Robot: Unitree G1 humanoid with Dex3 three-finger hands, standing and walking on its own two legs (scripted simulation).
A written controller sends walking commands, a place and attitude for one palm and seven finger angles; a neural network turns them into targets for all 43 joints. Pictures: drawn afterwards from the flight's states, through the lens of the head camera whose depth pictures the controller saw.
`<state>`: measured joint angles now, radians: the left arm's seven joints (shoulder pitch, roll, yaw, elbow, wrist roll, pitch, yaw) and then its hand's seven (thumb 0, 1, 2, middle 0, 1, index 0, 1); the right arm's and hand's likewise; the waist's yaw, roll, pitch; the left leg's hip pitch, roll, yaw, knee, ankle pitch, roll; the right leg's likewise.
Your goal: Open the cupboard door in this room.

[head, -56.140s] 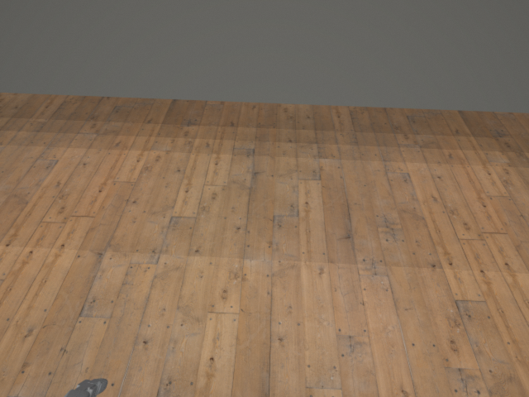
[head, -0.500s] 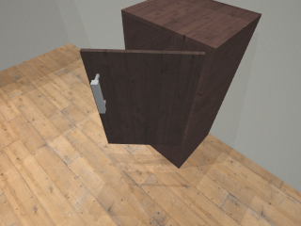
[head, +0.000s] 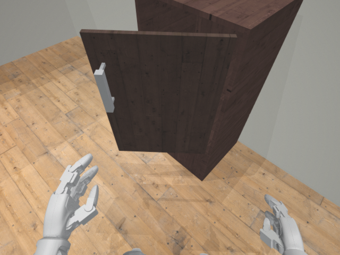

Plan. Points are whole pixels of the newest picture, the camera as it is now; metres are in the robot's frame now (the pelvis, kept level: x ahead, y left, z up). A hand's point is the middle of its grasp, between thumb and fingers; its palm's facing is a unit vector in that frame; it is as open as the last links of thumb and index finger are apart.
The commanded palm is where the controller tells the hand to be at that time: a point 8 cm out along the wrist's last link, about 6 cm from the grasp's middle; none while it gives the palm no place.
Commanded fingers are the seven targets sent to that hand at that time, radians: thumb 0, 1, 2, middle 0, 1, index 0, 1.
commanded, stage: raise the hand with hooked fingers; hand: left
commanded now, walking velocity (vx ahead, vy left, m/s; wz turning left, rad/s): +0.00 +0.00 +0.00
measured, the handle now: (106, 88) +0.59 +0.24 +0.03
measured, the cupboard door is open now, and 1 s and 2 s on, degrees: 41 41 41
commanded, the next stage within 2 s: move the hooked fingers beside the handle in 1.80 s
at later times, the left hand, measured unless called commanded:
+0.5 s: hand (70, 210) +0.21 +0.23 +0.01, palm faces +0.02 -1.00 -0.04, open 10.8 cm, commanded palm +0.18 +0.28 +0.02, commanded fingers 0.00 -0.06 0.49 -0.27 -0.92 -0.27 -0.92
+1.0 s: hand (46, 193) +0.24 +0.28 +0.03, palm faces +0.04 -1.00 -0.05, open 13.6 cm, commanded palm +0.22 +0.33 +0.04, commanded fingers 0.00 -0.50 0.30 -0.30 -1.20 -0.30 -1.20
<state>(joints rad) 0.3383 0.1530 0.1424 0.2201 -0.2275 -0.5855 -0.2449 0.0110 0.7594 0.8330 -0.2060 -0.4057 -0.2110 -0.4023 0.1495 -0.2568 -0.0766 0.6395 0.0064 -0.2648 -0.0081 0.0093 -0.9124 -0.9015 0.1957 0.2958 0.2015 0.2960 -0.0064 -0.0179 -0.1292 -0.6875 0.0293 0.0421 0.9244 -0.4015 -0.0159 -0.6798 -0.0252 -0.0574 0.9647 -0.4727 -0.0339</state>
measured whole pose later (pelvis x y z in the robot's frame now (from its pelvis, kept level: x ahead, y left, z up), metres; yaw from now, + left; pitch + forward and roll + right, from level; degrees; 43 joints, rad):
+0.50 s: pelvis -0.02 +0.01 -0.03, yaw +0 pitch +14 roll -2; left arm 0.29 0.27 0.28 0.11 -0.33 -0.35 -0.36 0.01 0.17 0.59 -0.25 -0.77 -0.26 -0.77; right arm 0.26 -0.19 0.01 0.60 0.03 -0.19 -0.07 0.01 -0.91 -0.90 0.20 0.30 0.21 0.30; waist -0.01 0.04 -0.12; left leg -0.91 0.05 -0.01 1.14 -0.48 0.00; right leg -0.85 -0.01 -0.10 1.10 -0.50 -0.03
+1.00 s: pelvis -0.01 +0.03 -0.02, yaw +1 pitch +13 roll -3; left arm 0.14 0.34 0.34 0.24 -0.34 -0.35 -0.42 0.00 -0.40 0.35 -0.29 -1.14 -0.30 -1.14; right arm 0.23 -0.25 0.03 0.53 0.03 -0.21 -0.07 0.01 -0.91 -0.90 0.20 0.30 0.20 0.30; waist 0.00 0.01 -0.11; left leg -0.83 0.03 0.00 1.07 -0.47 0.03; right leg -0.76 -0.02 -0.09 1.01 -0.47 0.00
